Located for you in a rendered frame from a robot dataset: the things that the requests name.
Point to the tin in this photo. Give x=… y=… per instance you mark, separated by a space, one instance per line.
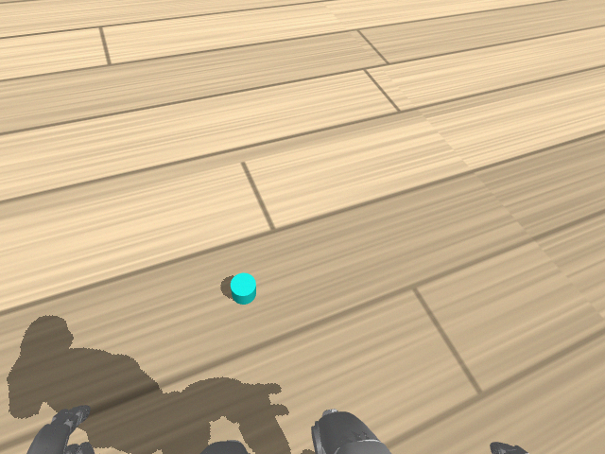
x=243 y=287

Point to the left robot hand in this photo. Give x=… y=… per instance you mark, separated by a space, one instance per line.
x=53 y=438

